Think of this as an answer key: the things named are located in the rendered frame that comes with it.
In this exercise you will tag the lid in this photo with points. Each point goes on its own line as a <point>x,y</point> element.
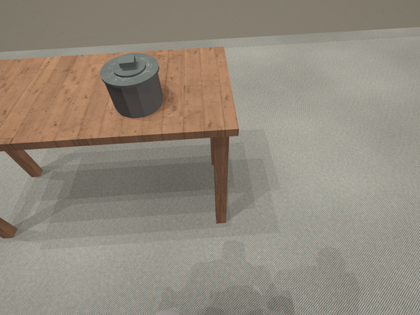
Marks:
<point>146,68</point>

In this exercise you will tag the knob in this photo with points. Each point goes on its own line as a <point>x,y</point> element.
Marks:
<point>127,61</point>

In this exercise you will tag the table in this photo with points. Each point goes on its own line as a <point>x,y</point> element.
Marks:
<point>61,101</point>

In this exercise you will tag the pot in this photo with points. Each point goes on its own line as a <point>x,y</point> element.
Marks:
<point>138,101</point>

